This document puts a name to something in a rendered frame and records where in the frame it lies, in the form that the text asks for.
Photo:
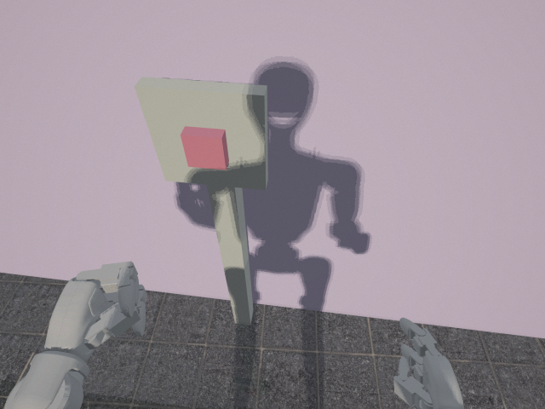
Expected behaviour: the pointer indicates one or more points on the panel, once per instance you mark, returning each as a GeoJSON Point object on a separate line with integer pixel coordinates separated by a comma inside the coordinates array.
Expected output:
{"type": "Point", "coordinates": [168, 106]}

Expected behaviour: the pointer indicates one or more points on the robot left forearm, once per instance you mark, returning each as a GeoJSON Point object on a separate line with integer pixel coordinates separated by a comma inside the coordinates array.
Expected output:
{"type": "Point", "coordinates": [54, 381]}

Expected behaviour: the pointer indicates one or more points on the right robot hand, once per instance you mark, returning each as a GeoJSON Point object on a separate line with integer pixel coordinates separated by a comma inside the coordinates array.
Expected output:
{"type": "Point", "coordinates": [435, 385]}

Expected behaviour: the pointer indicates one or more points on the left robot hand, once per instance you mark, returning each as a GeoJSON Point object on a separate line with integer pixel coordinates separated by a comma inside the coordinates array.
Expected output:
{"type": "Point", "coordinates": [72, 328]}

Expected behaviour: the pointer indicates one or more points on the button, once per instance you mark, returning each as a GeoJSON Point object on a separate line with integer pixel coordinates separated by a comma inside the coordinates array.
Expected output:
{"type": "Point", "coordinates": [205, 148]}

